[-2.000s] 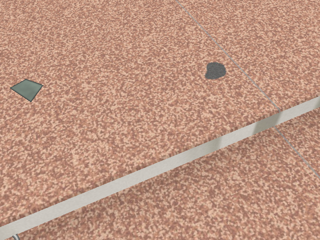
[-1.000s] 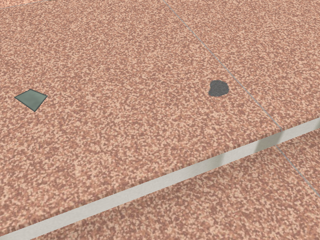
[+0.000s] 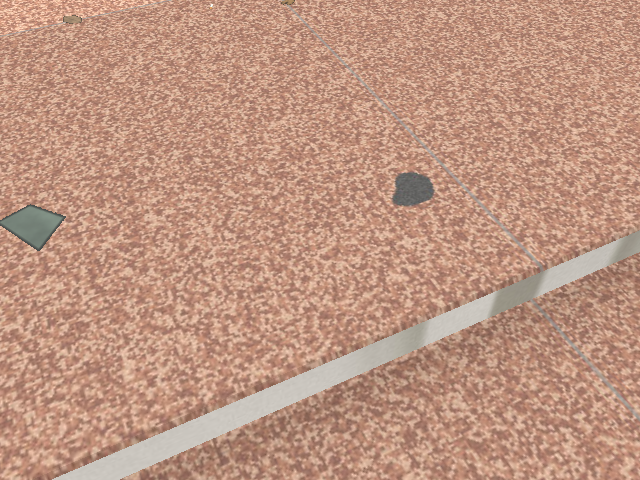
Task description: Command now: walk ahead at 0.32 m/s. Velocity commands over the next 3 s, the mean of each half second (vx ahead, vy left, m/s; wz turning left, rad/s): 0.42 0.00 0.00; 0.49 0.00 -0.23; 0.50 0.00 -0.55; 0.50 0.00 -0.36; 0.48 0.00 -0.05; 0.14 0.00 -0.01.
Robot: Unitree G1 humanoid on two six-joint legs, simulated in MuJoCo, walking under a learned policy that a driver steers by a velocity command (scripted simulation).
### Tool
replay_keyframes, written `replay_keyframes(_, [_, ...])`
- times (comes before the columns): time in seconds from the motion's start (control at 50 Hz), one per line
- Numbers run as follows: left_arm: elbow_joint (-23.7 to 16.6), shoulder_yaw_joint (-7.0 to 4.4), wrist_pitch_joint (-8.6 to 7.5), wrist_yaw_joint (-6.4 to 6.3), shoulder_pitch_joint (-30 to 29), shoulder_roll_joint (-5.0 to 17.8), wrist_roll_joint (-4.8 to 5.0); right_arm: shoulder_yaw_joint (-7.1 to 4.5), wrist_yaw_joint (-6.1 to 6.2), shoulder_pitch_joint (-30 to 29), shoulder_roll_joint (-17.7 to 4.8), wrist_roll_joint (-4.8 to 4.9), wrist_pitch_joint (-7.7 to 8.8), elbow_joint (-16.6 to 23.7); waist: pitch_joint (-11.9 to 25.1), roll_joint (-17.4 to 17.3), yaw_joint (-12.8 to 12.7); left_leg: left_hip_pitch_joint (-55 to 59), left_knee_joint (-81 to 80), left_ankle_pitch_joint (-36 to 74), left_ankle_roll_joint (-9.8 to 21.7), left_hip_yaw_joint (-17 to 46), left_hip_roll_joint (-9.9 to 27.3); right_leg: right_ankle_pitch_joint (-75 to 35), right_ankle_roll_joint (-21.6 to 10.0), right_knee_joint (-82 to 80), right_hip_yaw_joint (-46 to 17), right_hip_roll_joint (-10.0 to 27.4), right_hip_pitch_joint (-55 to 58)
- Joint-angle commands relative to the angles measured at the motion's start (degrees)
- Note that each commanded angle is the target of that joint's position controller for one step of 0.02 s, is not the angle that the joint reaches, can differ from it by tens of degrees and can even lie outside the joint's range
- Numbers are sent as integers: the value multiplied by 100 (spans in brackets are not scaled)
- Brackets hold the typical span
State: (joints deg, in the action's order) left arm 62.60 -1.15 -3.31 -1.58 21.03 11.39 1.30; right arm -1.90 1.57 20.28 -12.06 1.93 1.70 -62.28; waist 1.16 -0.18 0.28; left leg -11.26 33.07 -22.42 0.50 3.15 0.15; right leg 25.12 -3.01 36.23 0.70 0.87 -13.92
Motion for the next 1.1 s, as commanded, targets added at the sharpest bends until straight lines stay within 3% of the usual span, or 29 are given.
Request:
replay_keyframes(0.02, [-89, -53, -273, 80, 672, 221, 59, -136, -20, -618, -818, 41, 143, 457, -1146, -720, -521, -1331, -1353, -1543, 829, 1369, 874, -19, -317, -762, 14, -61, 253])
replay_keyframes(0.04, [133, -166, -318, 88, 1371, 576, 51, -66, -29, -1106, -535, 41, 225, 677, -1101, 157, -799, -2152, -40, -513, 424, 319, 221, 60, -521, -1385, -921, 379, 1161])
replay_keyframes(0.06, [327, -400, -358, 149, 2253, 1382, 83, -18, -37, -1262, -327, -34, 385, 922, -756, 1828, -1007, -3311, 2064, -122, 56, -584, -399, -697, -1073, -2187, -2972, 1541, 2444])
replay_keyframes(0.08, [277, -309, -397, 177, 2257, 1148, -57, -38, -74, -1288, -472, -28, 518, 963, -641, 1544, -882, -4013, 3228, -859, 131, -67, -231, -1338, -1310, -2335, -3938, 2130, 2693])
replay_keyframes(0.14, [26, -140, -369, 212, 1464, 687, -107, -73, -216, -1405, -530, 64, 663, 1036, -882, 426, -453, -4851, 4136, 27, 424, -41, 414, -2518, -1048, -2328, -2530, 1850, 2770])
replay_keyframes(0.2, [-67, 0, -185, 129, 1295, 335, -119, -69, -330, -1553, -339, 2, 581, 1159, -850, 506, -303, -4163, 3159, 701, 317, -369, 579, -3026, -672, -2733, -1288, 1284, 2149])
replay_keyframes(0.26, [-361, -41, -171, -17, 860, 702, -132, 67, -385, -2230, -71, -66, 500, 1462, -980, 532, -260, -2459, 1104, 1936, 85, -703, 269, -2652, -568, -3196, -456, 802, 600])
replay_keyframes(0.3, [-316, -149, -221, -48, 1067, 1018, -52, 48, -379, -2543, -261, -39, 446, 1639, -995, 719, -261, -1893, 541, 2220, 91, -715, 140, -2575, -645, -3450, -503, 1023, 547])
replay_keyframes(0.34, [-294, -213, -237, -44, 1086, 1032, 20, -7, -375, -2662, -516, -6, 443, 1746, -1030, 679, -167, -1840, 19, 2263, 243, -620, 96, -3096, -570, -3245, -453, 1186, 1074])
replay_keyframes(0.38, [-308, -272, -188, -22, 1019, 1107, -42, -150, -365, -2257, -817, -6, 470, 1702, -551, 793, 158, -1200, -119, 2098, 447, -686, -122, -5093, -408, -2360, -340, 1306, 1644])
replay_keyframes(0.42, [-435, -260, -84, -1, 848, 1061, -148, -384, -295, -597, -1199, 32, 420, 1192, 497, 820, 936, 825, -108, 1940, 762, -684, -222, -6095, -146, -232, -81, 1000, 1249])
replay_keyframes(0.44, [-603, -144, -82, 23, 942, 752, -268, -490, -232, 351, -1660, -56, 372, 998, 1295, -105, 1092, 2513, -56, 1448, 1134, 895, 1028, -3912, 1, 1728, 53, 597, -129])
replay_keyframes(0.46, [-595, 97, -201, 112, 1704, -258, -116, -480, -330, 574, -1814, -189, 395, 874, 2206, -1803, 533, 3670, -1288, -153, 2091, 3964, 2300, 614, 236, 3624, -468, -490, -1820])
replay_keyframes(0.48, [-666, -60, -361, 137, 1073, 444, 64, -333, -364, 139, -1250, -135, 447, 885, 1444, -1127, 629, 3004, -1874, -543, 1748, 4113, 1999, 626, 62, 4273, -996, -214, -2376])
replay_keyframes(0.5, [-897, -154, -440, 144, 426, 773, 201, -268, -361, -473, -1027, -96, 491, 979, 546, -778, 457, 2080, -1937, -86, 1487, 3098, 1866, 50, -61, 4249, -788, 79, -2682])
replay_keyframes(0.52, [-949, -161, -462, 87, 128, 794, 147, -227, -374, -995, -945, -117, 536, 1094, 238, -138, 246, 1168, -2046, 870, 1370, 2355, 1707, -515, -77, 3985, -688, 408, -2331])
replay_keyframes(0.54, [-963, -236, -422, 38, 9, 821, 57, -200, -389, -1211, -824, -176, 562, 1109, 57, -22, 72, 515, -2150, 1521, 1291, 1754, 1494, -784, -60, 3713, -617, 596, -2014])
replay_keyframes(0.58, [-948, -260, -278, 14, 252, 622, 21, -148, -386, -1196, -664, -227, 579, 971, 26, -306, -201, -20, -2449, 1774, 1289, 1151, 1243, -950, -31, 3371, -617, 782, -1529])
replay_keyframes(0.64, [-1136, -284, -152, 1, -133, 564, -46, -164, -291, -949, -852, -224, 597, 791, -298, -319, -259, -296, -2757, 2071, 1407, 629, 1211, -1283, 115, 2864, -489, 877, -1937])
replay_keyframes(0.82, [-1776, -189, -154, 192, -1900, 465, -26, -217, -63, -258, -1168, -185, 511, 657, -496, -160, 315, 682, -2744, 2622, 1028, -575, 1214, -3053, 204, 257, -169, 489, -2334])
replay_keyframes(0.84, [-1830, -84, 5, 354, -1829, 266, -440, -112, -76, -16, -794, -394, 494, 540, -562, -202, 160, 641, -2538, 2871, 886, -921, 1192, -2815, 120, 222, 294, 412, -1953])
replay_keyframes(0.9, [-1926, -153, 73, 434, -1664, 489, -434, -163, -47, -17, -1027, -424, 466, 636, -302, -548, 82, 1064, -1510, 4914, 682, -1106, 1330, -1952, -177, 72, 492, 38, -1363])
replay_keyframes(0.94, [-1557, -265, -12, 402, -371, 690, -456, -224, -58, -258, -1229, -406, 345, 795, 355, -456, -462, 1270, 452, 6006, 525, -1329, 1211, -1563, -418, -555, 678, -479, -306])
replay_keyframes(0.96, [-1324, -375, -78, 335, 362, 917, -488, -200, -73, -191, -1185, -371, 315, 897, 764, -153, -740, 565, 1888, 4718, 361, -1430, 1036, -1902, -527, -958, 383, -374, 814])
replay_keyframes(0.98, [-1323, -516, -103, 274, 460, 1595, -480, -43, -113, 191, -496, -447, 333, 1109, 954, 1116, -321, -1064, 3698, 401, 170, -1456, 496, -3741, -814, -753, -1675, 1219, 1951])
replay_keyframes(1.0, [-1330, -650, -22, 293, 705, 2002, -349, -45, -158, 479, -546, -248, 332, 1208, 1822, 1713, -355, -2617, 5236, -877, 57, -661, -313, -3637, -1866, -1579, -4052, 1995, 3077])
replay_keyframes(1.02, [-1409, -633, 49, 294, 388, 1707, -263, -64, -179, -134, -759, -406, 345, 1277, 1344, 439, -437, -3235, 5664, -220, 105, -179, 154, -2184, -1754, -1742, -3520, 1753, 2667])
replay_keyframes(1.06, [-1422, -458, 108, 268, -78, 1080, -230, -33, -204, -704, -587, -470, 410, 1507, 262, -45, -230, -3395, 5537, 420, 119, -254, 482, -1494, -1384, -1982, -2599, 1245, 1187])
replay_keyframes(1.1, [-1463, -328, 82, 213, -288, 778, -206, 9, -225, -635, -472, -524, 209, 1633, 39, 69, 31, -3198, 5587, 616, 61, -246, 628, -1630, -1225, -2161, -2150, 865, 309])
